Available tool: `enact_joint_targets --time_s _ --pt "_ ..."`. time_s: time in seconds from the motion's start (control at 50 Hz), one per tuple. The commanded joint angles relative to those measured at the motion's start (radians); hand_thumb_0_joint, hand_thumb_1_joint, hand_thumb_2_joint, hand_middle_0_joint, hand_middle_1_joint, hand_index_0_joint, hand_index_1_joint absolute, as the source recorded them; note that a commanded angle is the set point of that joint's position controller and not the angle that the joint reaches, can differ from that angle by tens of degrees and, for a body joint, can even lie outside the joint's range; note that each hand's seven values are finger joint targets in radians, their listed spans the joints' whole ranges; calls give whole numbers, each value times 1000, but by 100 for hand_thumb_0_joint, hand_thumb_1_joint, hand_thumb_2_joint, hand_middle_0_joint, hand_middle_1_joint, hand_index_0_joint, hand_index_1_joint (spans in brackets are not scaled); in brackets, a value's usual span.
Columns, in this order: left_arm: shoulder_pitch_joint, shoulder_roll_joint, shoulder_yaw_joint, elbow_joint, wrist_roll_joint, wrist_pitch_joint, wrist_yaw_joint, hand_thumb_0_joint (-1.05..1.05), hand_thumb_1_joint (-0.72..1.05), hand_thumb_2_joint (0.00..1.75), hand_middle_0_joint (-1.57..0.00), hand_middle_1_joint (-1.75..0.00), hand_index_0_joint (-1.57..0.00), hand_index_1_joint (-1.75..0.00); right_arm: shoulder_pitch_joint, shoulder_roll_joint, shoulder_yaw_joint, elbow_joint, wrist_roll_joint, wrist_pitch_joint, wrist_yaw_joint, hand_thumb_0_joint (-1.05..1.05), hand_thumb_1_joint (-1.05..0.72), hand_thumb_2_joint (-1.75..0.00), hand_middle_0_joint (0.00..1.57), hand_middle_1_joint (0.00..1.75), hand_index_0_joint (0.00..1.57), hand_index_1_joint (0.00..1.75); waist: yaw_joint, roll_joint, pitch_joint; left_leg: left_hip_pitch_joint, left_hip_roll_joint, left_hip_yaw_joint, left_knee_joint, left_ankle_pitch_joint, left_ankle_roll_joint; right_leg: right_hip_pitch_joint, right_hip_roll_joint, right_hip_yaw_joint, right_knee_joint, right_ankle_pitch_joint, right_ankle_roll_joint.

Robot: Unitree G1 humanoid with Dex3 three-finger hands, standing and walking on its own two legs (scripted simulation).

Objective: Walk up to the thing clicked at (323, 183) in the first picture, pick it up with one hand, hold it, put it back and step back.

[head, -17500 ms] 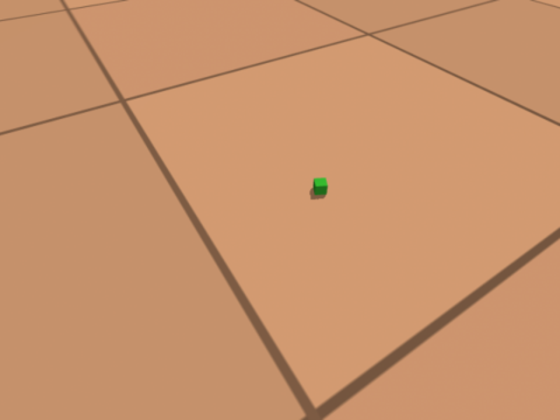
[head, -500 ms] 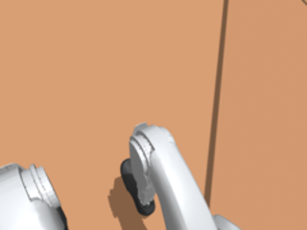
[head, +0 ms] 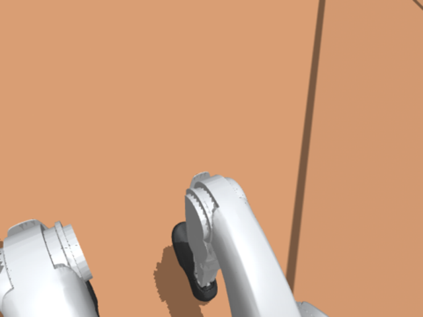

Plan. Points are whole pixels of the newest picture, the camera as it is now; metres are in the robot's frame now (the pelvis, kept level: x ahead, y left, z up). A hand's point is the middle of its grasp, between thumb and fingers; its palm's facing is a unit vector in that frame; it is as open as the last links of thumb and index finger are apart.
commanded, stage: settle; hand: left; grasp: from above
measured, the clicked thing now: out of the picture +0.43 +0.33 -0.28
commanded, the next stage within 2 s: lift in 0.52 s
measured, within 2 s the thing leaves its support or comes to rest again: neither
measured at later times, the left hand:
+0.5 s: hand out of the picture +0.41 +0.34 -0.16, palm faces -0.32 -0.26 -0.91, open 8.6 cm
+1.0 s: hand out of the picture +0.38 +0.33 -0.07, palm faces -0.30 -0.27 -0.91, open 8.6 cm
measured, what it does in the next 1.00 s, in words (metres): rises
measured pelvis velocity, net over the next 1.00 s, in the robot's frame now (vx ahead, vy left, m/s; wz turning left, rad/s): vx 0.00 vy -0.01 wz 0.14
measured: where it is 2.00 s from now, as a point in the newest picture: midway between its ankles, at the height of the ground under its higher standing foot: (148, 300)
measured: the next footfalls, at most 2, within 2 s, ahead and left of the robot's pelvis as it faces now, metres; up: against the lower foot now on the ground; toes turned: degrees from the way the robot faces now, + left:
none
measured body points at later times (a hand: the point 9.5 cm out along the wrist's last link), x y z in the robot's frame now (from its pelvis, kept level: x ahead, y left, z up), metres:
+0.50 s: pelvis +0.00 -0.01 +0.01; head +0.22 +0.07 +0.39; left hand +0.42 +0.35 -0.11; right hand +0.07 -0.27 -0.09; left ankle +0.07 +0.14 -0.28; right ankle +0.12 -0.12 -0.28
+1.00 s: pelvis +0.00 -0.01 +0.06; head +0.19 +0.04 +0.46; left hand +0.39 +0.34 -0.02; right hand +0.10 -0.27 -0.07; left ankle +0.07 +0.14 -0.28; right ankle +0.12 -0.12 -0.28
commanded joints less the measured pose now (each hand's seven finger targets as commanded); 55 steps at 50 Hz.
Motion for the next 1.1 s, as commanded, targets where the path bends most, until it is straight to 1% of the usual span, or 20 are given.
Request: enact_joint_targets --time_s 0.0,0.06,0.1,0.18,0.22,0.24,0.28,0.32,0.38,0.4,0.46,0.5,0.58,0.66,0.74,0.78,0.86,0.98,1.0,1.08 --pt "-244 188 20 -231 -2 22 38 0 80 45 -123 -35 -122 -36 189 -311 -130 21 23 4 1 0 -92 -91 20 30 20 30 2 621 -743 569 32 147 -287 194 12 289 21 -104 -198 258 -86" --pt "-226 113 -4 -253 -15 59 20 0 79 43 -123 -33 -122 -34 178 -308 -158 10 39 19 7 0 -92 -91 20 30 20 30 9 620 -756 578 28 157 -314 179 11 245 24 -97 -204 242 -94" --pt "-183 96 21 -269 -25 85 11 0 77 42 -122 -30 -121 -32 192 -306 -176 11 54 34 8 0 -92 -91 20 30 20 30 38 590 -767 542 24 172 -314 183 21 242 24 -83 -221 239 -91" --pt "-191 31 -30 -249 -47 126 -34 0 76 44 -121 -33 -119 -35 212 -280 -191 19 73 56 -1 0 -92 -91 20 30 20 30 28 474 -743 424 12 194 -312 125 46 252 35 -44 -270 184 -88" --pt "-181 56 -9 -259 -48 131 -66 0 72 41 -117 -32 -116 -33 240 -282 -206 46 73 58 -9 0 -91 -91 20 30 20 30 34 434 -735 406 6 195 -315 130 52 224 25 -42 -267 179 -85" --pt "-199 -3 -52 -253 -60 130 -88 0 70 39 -116 -31 -115 -32 219 -269 -200 21 78 57 -12 0 -91 -91 20 30 20 30 37 415 -729 387 5 199 -311 117 56 227 28 -33 -273 160 -85" --pt "-205 75 -5 -276 -46 114 -117 0 70 40 -118 -29 -116 -31 258 -278 -215 55 78 65 -24 0 -91 -91 20 30 20 30 38 376 -746 367 1 200 -299 118 63 251 24 -19 -274 148 -82" --pt "-216 7 -49 -275 -47 95 -156 0 69 44 -119 -29 -116 -32 246 -263 -218 42 79 69 -29 0 -91 -91 20 30 20 30 22 340 -742 356 -6 207 -298 106 65 266 22 -10 -281 128 -81" --pt "-253 44 -45 -342 -25 69 -177 0 70 44 -119 -31 -116 -34 243 -258 -223 35 85 79 -45 0 -91 -91 20 30 20 30 55 371 -774 415 -11 207 -327 66 58 245 15 -14 -288 71 -87" --pt "-250 11 -73 -344 -30 63 -184 0 69 44 -118 -30 -116 -33 208 -248 -226 11 90 82 -52 0 -91 -91 20 30 20 30 63 371 -776 424 -12 208 -342 41 52 237 15 -9 -292 36 -92" --pt "-232 15 -48 -359 -11 66 -165 0 69 42 -119 -25 -116 -28 216 -241 -229 5 99 99 -75 0 -90 -91 20 30 20 30 88 398 -841 477 -15 220 -363 51 47 255 13 -2 -301 51 -98" --pt "-241 26 -19 -464 -13 76 -140 0 69 43 -118 -26 -116 -29 216 -232 -237 5 108 112 -86 0 -90 -90 20 30 20 30 129 465 -943 539 -15 236 -379 102 43 255 4 -3 -294 110 -103" --pt "-249 3 -16 -458 -14 127 -123 0 72 44 -121 -25 -118 -28 231 -216 -247 14 121 146 -102 0 -91 -90 20 30 20 30 119 431 -971 505 -9 267 -361 184 55 298 5 18 -309 219 -95" --pt "-246 -55 -39 -386 -45 166 -152 0 83 41 -127 -28 -126 -29 258 -194 -254 38 115 154 -113 0 -92 -91 20 30 20 30 97 333 -896 440 -8 280 -354 209 70 337 3 34 -340 264 -80" --pt "-208 -66 -62 -404 -76 184 -227 0 84 38 -127 -30 -127 -30 246 -191 -272 38 120 147 -120 0 -92 -91 20 30 20 30 130 352 -922 494 -16 276 -400 164 64 343 -2 36 -358 182 -89" --pt "-189 -33 -51 -471 -78 182 -255 0 85 38 -129 -28 -128 -29 228 -187 -281 26 130 152 -126 0 -92 -91 20 30 20 30 166 378 -961 521 -20 276 -426 145 59 358 -5 40 -363 138 -96" --pt "-141 -63 -72 -534 -58 187 -293 0 85 39 -132 -23 -130 -25 212 -184 -294 1 154 177 -144 0 -92 -91 20 30 20 30 175 364 -966 566 -23 267 -475 113 58 341 -8 38 -384 118 -102" --pt "-102 -113 -91 -727 -78 200 -315 0 80 45 -129 -24 -126 -27 213 -167 -307 -40 189 214 -184 0 -92 -91 20 30 20 30 189 308 -1009 617 -26 281 -539 130 66 436 -12 58 -480 141 -98" --pt "-88 -133 -119 -747 -83 203 -324 0 79 44 -127 -26 -124 -28 204 -160 -309 -47 191 220 -192 0 -92 -91 20 30 20 30 177 294 -991 614 -26 280 -554 114 68 445 -10 63 -507 120 -96" --pt "-56 -153 -132 -838 -104 228 -354 0 74 46 -124 -25 -121 -29 183 -155 -320 -65 208 235 -229 0 -91 -91 20 30 20 30 195 298 -968 692 -27 255 -638 48 60 441 -16 73 -565 42 -101"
